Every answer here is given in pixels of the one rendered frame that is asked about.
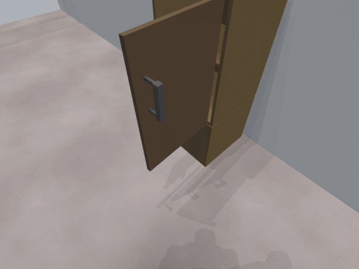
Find handle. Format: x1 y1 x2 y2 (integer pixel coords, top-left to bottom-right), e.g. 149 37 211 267
143 76 165 122

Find cupboard door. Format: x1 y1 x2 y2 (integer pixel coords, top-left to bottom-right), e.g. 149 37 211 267
119 0 224 171

